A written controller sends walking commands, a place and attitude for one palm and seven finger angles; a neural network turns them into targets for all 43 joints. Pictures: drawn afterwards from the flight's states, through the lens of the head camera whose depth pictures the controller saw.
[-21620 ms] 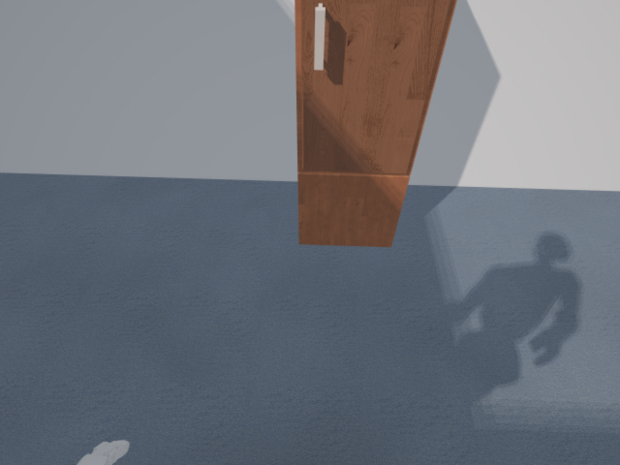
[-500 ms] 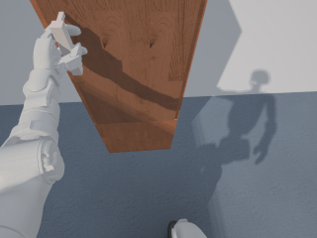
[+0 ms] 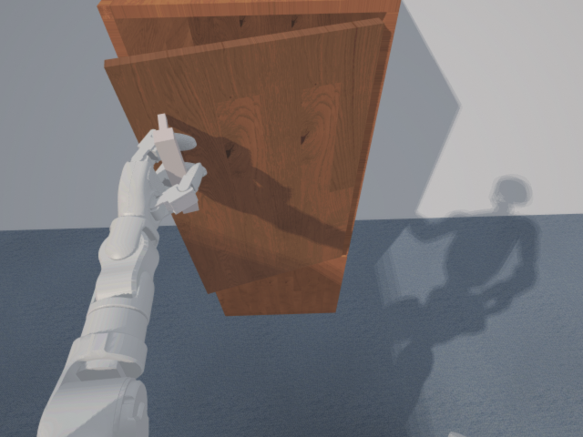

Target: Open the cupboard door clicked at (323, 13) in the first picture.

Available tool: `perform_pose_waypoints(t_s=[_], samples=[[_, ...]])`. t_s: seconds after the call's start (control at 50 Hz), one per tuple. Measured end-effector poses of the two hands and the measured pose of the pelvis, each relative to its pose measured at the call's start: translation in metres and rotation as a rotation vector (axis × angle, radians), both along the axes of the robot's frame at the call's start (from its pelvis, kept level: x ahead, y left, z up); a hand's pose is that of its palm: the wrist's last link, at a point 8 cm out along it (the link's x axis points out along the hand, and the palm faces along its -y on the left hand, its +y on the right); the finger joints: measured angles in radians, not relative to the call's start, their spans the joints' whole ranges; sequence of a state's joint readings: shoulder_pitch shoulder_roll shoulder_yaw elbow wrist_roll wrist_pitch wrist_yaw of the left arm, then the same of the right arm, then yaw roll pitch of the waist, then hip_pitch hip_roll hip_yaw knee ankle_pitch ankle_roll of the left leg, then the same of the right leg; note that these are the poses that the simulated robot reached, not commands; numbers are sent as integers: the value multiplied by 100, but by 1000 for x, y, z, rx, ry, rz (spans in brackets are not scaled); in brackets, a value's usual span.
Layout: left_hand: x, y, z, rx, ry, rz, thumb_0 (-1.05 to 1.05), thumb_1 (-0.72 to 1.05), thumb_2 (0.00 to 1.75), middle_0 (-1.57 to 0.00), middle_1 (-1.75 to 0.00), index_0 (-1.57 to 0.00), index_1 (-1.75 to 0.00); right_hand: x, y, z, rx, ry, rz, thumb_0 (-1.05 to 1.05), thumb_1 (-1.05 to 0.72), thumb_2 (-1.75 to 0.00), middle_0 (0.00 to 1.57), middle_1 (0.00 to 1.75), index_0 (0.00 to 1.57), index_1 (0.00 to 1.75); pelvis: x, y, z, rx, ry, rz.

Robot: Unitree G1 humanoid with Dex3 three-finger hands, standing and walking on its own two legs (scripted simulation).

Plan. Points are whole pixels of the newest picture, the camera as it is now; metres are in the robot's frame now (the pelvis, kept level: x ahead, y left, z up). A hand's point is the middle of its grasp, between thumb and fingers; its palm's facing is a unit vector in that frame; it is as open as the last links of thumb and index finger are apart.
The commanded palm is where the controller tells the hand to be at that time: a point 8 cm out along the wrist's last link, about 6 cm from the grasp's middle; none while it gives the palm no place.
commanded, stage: pull the door open along its arc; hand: left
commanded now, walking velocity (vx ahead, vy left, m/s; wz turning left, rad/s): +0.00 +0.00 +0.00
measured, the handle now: (176, 165) +0.47 +0.16 +0.12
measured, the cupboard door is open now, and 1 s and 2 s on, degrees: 16 42 44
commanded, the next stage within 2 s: open thumb and fingers to let go in 0.56 s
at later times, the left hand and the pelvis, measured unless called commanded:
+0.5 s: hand (257, 252) +0.31 +0.04 +0.13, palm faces +0.32 -0.95 -0.03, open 6.3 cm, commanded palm +0.23 +0.06 +0.12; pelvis +0.00 -0.02 +0.01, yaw +4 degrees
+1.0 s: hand (243, 258) +0.30 +0.05 +0.13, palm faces +0.40 -0.92 -0.02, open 9.0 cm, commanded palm +0.25 +0.08 +0.12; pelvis -0.01 -0.03 +0.01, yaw +5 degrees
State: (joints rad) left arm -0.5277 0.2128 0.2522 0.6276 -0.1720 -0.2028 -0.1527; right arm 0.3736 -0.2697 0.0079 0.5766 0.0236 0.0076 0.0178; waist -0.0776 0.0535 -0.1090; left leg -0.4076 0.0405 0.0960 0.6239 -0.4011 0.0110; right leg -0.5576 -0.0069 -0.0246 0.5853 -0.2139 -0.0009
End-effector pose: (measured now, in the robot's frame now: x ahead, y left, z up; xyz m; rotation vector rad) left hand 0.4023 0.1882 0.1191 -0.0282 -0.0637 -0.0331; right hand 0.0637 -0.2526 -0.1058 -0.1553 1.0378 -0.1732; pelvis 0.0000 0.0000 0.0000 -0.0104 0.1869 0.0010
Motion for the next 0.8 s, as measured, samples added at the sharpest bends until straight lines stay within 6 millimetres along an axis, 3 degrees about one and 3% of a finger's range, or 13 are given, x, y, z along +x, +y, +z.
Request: perform_pose_waypoints(t_s=[0.18, 0.34, 0.46, 0.6, 0.8], samples=[[-64, -44, 1, -61, 15, 258, 3, 65, 73, -34, -135, -36, -132, 86, 26, 16, 49, -201, 150, 1, -91, -90, 20, 30, 20, 30, -3, -2, 5, 6, -67, 25], [-104, -84, 8, -9, 73, 389, 2, 66, 76, -32, -135, -36, -133, 132, 51, 28, 89, -261, 241, 1, -91, -90, 20, 30, 20, 30, -1, -13, 8, 11, -124, 57], [-122, -102, 10, 36, 82, 378, 2, 66, 72, -33, -134, -35, -134, 144, 54, 33, 111, -264, 257, 1, -91, -90, 20, 30, 20, 30, 2, -22, 9, 9, -160, 71], [-139, -118, 11, 58, 92, 303, 2, 64, 69, -33, -133, -35, -134, 144, 44, 28, 135, -244, 231, 1, -91, -90, 20, 30, 20, 30, 7, -28, 9, 8, -177, 68], [-131, -111, 12, 41, 105, 418, 2, 60, 75, -35, -131, -37, -133, 131, 26, 20, 70, -184, 233, 2, -91, -90, 20, 30, 20, 30, -3, -36, 9, 15, -188, 82]])
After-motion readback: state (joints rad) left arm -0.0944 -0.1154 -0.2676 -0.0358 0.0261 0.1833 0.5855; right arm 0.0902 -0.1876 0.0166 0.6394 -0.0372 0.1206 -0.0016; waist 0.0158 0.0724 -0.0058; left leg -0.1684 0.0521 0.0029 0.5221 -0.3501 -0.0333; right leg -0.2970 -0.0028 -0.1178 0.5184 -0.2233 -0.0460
